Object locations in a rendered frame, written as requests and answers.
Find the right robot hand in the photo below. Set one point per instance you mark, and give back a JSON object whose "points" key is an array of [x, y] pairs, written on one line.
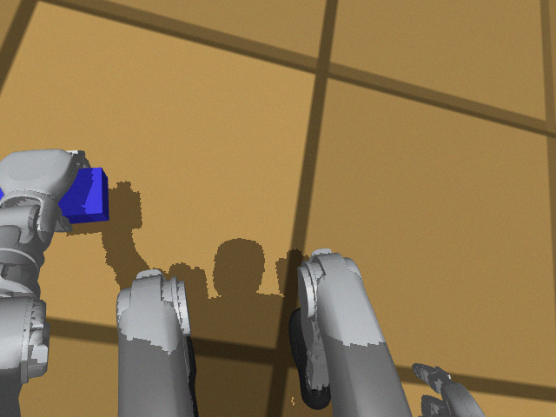
{"points": [[456, 400]]}

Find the right robot foot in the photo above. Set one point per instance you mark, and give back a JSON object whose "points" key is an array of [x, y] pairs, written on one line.
{"points": [[312, 397]]}

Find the left robot hand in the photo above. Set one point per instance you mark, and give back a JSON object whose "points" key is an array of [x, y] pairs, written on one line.
{"points": [[47, 171]]}

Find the small box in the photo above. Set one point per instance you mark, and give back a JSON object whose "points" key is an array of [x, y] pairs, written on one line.
{"points": [[87, 200]]}

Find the left robot arm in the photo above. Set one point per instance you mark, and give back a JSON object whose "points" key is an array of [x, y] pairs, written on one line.
{"points": [[27, 224]]}

